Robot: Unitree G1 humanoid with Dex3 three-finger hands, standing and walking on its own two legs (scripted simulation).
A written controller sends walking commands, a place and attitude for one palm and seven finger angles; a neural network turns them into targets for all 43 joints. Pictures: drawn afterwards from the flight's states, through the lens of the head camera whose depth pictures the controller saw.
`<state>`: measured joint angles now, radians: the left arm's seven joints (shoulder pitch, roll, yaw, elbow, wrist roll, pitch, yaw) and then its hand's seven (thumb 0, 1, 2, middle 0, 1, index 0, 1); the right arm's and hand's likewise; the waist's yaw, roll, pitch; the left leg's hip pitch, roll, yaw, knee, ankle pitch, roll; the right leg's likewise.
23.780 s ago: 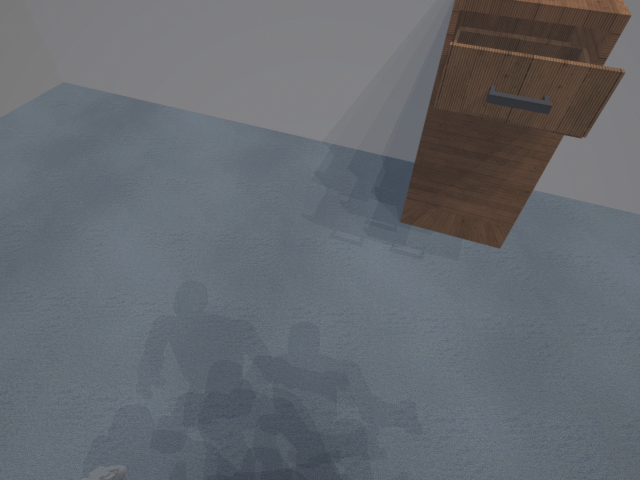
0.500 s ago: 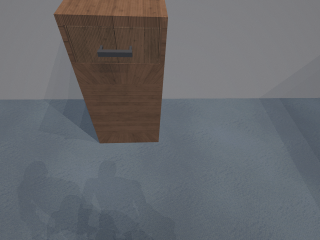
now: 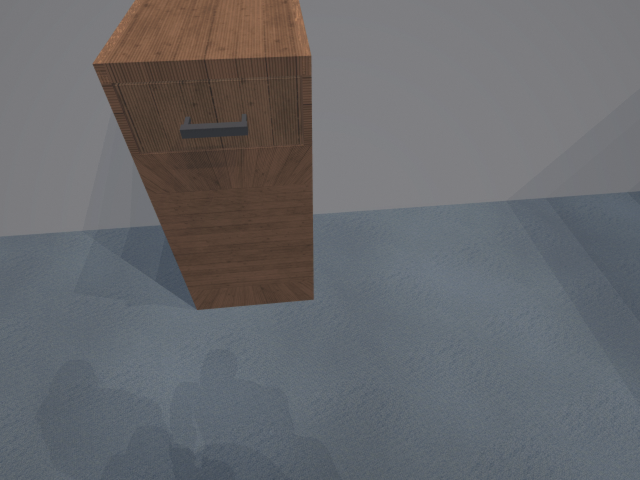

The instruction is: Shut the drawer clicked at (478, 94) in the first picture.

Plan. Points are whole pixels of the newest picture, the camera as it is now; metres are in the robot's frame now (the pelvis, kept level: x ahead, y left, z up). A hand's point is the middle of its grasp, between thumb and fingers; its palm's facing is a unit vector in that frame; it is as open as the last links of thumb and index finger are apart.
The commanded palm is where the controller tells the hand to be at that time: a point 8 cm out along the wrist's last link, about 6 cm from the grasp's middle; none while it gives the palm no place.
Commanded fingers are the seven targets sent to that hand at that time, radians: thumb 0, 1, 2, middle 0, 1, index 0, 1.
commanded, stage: let the arm hang, fingers relaxed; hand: left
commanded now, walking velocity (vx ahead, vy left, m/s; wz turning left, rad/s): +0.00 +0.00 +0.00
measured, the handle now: (215, 124) +0.81 +0.28 +0.01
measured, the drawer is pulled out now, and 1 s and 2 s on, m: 0.00 0.00 0.00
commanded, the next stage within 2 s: look to check the result in 0.14 s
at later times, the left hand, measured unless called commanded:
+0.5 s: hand out of the picture +0.00 +0.16 -0.17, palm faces +0.03 -0.98 -0.20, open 7.4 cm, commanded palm none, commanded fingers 0.00 0.90 0.90 -0.20 -0.30 -0.20 -0.30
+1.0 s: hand out of the picture +0.03 +0.16 -0.17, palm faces +0.03 -0.98 -0.21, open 7.4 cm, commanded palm none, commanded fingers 0.00 0.90 0.90 -0.20 -0.30 -0.20 -0.30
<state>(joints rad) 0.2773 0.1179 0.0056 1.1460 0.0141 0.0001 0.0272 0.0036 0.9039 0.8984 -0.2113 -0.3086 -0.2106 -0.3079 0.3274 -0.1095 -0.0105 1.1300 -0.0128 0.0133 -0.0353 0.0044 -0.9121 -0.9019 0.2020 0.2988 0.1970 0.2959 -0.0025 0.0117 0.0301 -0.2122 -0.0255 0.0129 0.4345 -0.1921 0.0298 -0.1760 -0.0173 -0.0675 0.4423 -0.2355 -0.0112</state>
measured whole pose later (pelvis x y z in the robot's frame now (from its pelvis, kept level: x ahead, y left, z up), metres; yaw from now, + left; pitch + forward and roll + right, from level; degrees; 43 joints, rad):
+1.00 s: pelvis +0.02 -0.02 +0.00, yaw +0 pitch -2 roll +0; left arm 0.24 0.16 0.01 1.16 0.01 -0.01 0.02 0.00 0.90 0.90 -0.20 -0.30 -0.20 -0.30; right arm 0.25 -0.16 -0.01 1.14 -0.01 0.01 -0.04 0.00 -0.91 -0.90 0.20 0.30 0.20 0.30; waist 0.00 0.02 0.06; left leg -0.16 0.00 0.01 0.39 -0.21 0.00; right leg -0.12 0.02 -0.07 0.39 -0.24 -0.04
